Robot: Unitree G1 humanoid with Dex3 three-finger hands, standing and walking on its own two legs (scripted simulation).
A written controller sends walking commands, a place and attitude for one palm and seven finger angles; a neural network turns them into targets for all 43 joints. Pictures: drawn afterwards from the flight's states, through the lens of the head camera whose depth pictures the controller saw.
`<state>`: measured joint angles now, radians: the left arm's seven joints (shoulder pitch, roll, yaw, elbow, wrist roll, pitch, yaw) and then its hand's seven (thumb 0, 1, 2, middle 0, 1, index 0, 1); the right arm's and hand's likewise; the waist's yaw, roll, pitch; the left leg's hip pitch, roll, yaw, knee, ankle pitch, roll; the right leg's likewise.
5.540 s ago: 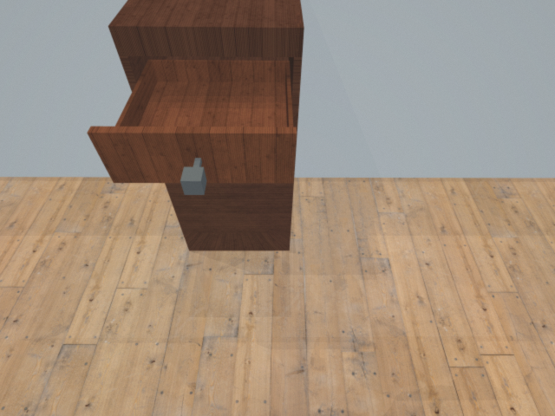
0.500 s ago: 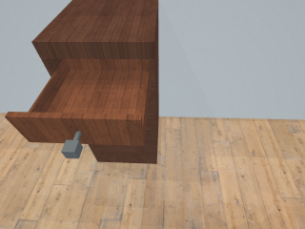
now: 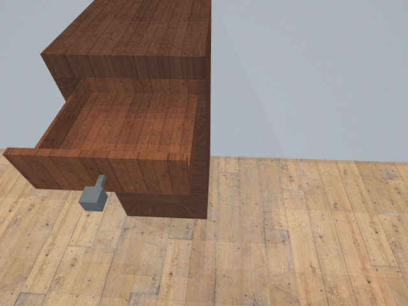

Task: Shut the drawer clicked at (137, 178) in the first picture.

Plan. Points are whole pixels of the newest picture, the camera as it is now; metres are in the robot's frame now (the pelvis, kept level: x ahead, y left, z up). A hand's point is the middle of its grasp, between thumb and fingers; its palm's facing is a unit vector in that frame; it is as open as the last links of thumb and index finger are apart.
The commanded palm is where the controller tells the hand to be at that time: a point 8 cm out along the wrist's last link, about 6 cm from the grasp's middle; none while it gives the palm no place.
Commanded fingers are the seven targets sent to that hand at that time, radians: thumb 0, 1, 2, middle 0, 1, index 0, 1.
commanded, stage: raise the hand and make a fist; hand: left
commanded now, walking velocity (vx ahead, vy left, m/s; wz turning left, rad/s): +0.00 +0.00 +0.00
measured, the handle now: (97, 191) +0.33 +0.26 +0.02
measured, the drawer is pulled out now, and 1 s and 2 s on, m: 0.29 0.29 0.29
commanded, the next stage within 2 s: bring the fist close to the handle in 2.00 s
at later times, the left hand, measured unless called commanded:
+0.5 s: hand (116, 304) +0.13 +0.17 -0.02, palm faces -0.06 -1.00 +0.05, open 6.1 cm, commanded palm +0.10 +0.24 -0.02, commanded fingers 0.00 0.90 0.90 -0.62 -0.75 -0.62 -0.75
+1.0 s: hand (83, 278) +0.16 +0.22 +0.03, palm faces +0.10 -0.99 -0.07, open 3.6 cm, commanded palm +0.12 +0.26 +0.04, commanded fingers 0.00 0.90 0.90 -1.12 -1.30 -1.12 -1.30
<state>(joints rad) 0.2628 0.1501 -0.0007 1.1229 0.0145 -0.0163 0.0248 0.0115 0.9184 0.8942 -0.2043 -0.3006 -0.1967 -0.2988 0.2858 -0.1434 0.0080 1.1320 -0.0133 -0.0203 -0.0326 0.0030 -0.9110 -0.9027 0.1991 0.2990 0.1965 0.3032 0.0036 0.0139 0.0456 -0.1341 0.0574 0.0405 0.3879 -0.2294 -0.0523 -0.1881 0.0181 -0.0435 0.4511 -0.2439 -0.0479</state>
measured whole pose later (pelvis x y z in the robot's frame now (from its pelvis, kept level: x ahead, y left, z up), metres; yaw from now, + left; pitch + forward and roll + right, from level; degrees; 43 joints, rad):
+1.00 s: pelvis -0.03 +0.05 -0.05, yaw +1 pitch +7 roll -1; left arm 0.60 0.21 0.08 -0.35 -0.20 -0.16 -0.06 0.02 0.90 0.89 -0.93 -1.09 -0.92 -1.09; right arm 0.34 -0.20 0.04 0.52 0.04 -0.18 -0.05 0.02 -0.90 -0.90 0.21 0.30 0.20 0.30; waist -0.01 0.02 -0.08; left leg -0.59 0.02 0.02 0.94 -0.46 0.01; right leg -0.60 -0.03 -0.04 0.90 -0.42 0.01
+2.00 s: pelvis +0.00 +0.03 -0.02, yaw +2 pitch -1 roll -1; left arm 0.54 0.28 0.25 -0.39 -0.30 -0.06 -0.26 0.02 0.90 0.89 -1.40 -1.60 -1.40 -1.60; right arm 0.26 -0.24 0.05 0.61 0.07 -0.38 -0.08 0.02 -0.90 -0.90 0.20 0.30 0.20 0.30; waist 0.05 0.06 -0.06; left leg -0.28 0.03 -0.01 0.68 -0.38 -0.02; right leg -0.28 -0.01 -0.08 0.64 -0.35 -0.01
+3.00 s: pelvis -0.01 +0.04 -0.04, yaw +2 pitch +7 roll -1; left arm 0.30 0.21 0.16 -0.01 -0.23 -0.28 -0.24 0.02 0.90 0.90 -1.40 -1.60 -1.40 -1.60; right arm 0.24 -0.25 0.03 0.61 0.02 -0.28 -0.05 0.01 -0.90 -0.90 0.20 0.30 0.20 0.30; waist 0.00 0.04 -0.06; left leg -0.53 0.01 -0.01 0.84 -0.43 0.00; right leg -0.53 -0.04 -0.06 0.82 -0.40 0.00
